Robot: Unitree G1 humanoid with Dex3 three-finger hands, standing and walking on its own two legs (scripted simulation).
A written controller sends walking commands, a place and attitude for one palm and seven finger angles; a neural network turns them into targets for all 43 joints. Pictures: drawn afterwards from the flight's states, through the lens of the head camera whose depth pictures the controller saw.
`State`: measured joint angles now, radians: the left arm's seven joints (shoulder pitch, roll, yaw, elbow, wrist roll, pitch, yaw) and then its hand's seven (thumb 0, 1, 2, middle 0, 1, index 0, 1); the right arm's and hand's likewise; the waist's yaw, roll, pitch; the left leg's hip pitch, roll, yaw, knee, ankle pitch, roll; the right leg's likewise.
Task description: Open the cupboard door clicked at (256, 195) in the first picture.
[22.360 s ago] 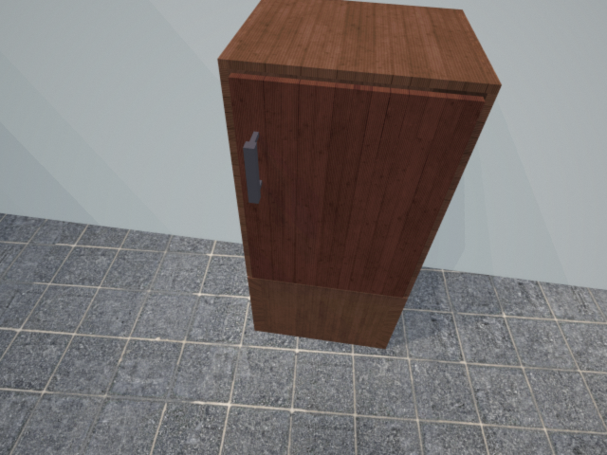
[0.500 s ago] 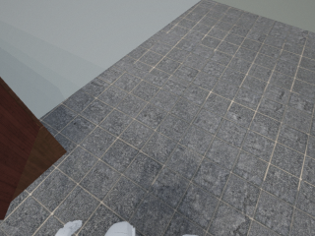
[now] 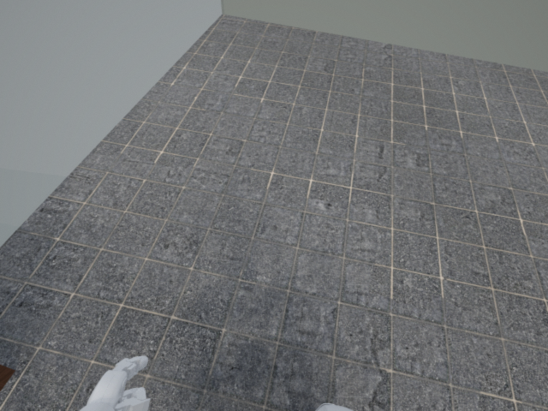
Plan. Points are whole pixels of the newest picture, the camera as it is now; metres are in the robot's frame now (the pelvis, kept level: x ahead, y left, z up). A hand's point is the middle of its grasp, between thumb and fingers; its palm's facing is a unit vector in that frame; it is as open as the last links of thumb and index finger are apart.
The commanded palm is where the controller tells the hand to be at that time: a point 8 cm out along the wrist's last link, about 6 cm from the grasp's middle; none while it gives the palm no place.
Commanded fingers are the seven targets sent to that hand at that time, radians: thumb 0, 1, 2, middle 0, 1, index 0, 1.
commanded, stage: walk to a spot facing it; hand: left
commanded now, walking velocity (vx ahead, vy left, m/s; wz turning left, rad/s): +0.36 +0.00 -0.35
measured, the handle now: out of the picture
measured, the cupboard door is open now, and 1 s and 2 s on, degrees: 38 38 38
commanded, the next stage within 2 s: turn to face it in 0.88 s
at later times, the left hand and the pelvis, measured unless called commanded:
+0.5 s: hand (191, 303) +0.32 +0.15 -0.14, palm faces -0.23 -0.96 -0.16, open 7.4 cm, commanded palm none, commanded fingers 0.00 0.90 0.90 -0.20 -0.30 -0.20 -0.30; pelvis +0.18 -0.01 +0.02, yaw -12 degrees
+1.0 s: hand (221, 245) +0.46 +0.11 -0.17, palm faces -0.25 -0.95 -0.18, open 7.3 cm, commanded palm none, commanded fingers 0.00 0.90 0.90 -0.20 -0.30 -0.20 -0.30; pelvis +0.39 -0.07 +0.01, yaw -17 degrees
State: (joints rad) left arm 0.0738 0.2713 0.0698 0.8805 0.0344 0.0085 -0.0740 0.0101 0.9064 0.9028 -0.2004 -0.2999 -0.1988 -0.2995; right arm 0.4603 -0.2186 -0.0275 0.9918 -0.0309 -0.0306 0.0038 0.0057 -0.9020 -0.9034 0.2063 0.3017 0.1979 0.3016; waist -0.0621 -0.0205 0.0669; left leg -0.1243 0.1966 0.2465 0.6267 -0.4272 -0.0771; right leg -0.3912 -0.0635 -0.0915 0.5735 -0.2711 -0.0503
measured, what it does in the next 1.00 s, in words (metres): walks ahead, turning right: left foot, then right foot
